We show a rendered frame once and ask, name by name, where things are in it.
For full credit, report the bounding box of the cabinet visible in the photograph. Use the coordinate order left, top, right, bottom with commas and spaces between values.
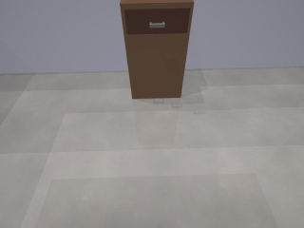
120, 0, 195, 99

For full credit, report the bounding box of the handle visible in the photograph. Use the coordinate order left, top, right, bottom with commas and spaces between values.
149, 21, 165, 29

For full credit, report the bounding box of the drawer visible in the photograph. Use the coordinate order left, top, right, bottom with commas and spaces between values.
124, 8, 190, 35

